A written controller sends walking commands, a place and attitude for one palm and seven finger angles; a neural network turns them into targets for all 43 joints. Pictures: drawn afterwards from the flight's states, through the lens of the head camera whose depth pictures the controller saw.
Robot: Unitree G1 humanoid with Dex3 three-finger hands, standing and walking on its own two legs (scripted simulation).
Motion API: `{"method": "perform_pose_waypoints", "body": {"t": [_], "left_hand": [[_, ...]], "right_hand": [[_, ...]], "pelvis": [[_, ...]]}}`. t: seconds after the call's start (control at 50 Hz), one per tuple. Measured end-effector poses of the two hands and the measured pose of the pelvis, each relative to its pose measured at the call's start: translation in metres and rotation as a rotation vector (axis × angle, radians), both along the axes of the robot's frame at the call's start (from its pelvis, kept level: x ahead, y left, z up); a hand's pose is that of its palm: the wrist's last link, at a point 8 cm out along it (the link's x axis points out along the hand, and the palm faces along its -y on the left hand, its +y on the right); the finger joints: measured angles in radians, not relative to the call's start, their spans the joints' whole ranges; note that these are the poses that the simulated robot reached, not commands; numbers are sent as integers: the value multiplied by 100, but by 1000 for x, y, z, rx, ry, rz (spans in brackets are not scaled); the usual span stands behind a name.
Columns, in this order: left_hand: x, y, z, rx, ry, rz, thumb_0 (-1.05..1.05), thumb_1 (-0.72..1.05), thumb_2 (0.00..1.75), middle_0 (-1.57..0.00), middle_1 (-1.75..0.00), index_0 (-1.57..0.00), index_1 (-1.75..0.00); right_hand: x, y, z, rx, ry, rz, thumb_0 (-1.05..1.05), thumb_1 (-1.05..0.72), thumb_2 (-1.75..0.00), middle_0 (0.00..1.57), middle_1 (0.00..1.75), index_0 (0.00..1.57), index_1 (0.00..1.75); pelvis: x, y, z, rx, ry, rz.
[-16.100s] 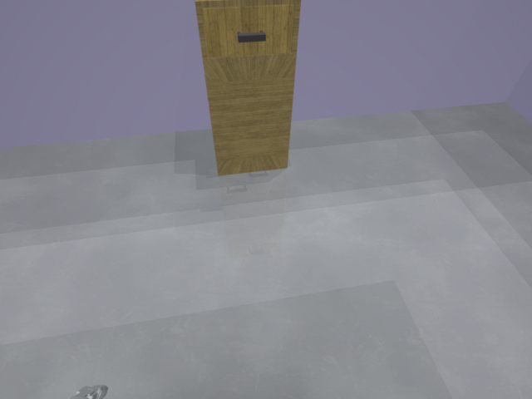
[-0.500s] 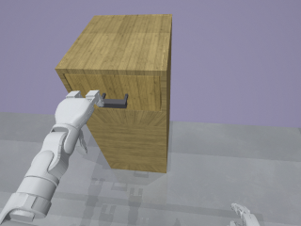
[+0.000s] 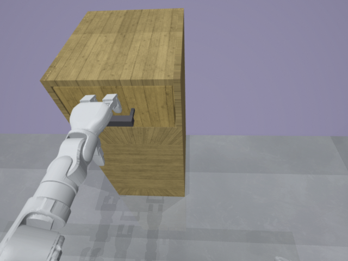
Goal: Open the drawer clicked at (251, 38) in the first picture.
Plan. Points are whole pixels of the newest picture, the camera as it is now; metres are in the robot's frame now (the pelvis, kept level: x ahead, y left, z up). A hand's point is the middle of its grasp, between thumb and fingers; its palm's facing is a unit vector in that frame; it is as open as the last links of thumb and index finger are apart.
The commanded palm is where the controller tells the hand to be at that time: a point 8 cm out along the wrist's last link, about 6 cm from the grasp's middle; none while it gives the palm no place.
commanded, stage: move the hooked fingers above the handle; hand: left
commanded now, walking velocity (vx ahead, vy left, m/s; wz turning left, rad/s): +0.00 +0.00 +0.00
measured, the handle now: (117, 115) +0.52 +0.21 -0.01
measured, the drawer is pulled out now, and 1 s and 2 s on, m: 0.00 0.00 0.00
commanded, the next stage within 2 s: none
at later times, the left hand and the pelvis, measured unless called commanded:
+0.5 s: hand (109, 118) +0.45 +0.20 +0.06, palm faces -0.03 -0.04 -1.00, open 13.8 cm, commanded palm +0.45 +0.21 +0.11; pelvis +0.00 +0.00 -0.01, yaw +0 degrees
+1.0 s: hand (109, 117) +0.46 +0.20 +0.05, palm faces -0.02 -0.04 -1.00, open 13.8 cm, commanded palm +0.45 +0.20 +0.11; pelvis -0.01 +0.01 -0.01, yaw -1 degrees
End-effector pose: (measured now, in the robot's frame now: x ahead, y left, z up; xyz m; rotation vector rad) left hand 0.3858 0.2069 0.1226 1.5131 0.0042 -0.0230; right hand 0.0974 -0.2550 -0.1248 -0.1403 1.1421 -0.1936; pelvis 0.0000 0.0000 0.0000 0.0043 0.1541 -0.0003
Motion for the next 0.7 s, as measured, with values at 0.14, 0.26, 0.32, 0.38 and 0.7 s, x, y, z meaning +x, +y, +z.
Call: {"method": "perform_pose_waypoints", "body": {"t": [0.14,0.26,0.32,0.38,0.7], "left_hand": [[11,3,-5,10,8,18,0,-49,30,-32,-120,-32,-120],[21,5,-7,19,26,22,0,-49,30,-32,-120,-32,-120],[28,2,-9,18,32,8,-1,-49,30,-32,-120,-32,-120],[35,-3,-9,10,23,-8,-1,-49,30,-32,-120,-32,-120],[65,0,-16,4,30,19,0,-49,30,-32,-120,-32,-120]], "right_hand": [[-3,-2,0,-8,10,-11,1,-91,-90,20,29,20,30],[-12,-6,-1,-22,32,-20,1,-91,-90,20,29,20,30],[-19,-9,-2,-32,49,-27,1,-91,-90,20,29,20,30],[-29,-11,-3,-40,68,-42,1,-91,-90,20,29,20,30],[-99,-9,-5,-61,205,-145,1,-91,-90,20,29,20,30]], "pelvis": [[1,-1,-2,-2,14,2],[-1,-2,-3,-5,27,9],[-2,-1,-4,-7,37,11],[-3,-1,-6,-8,49,8],[-5,6,-9,-17,100,-18]]}}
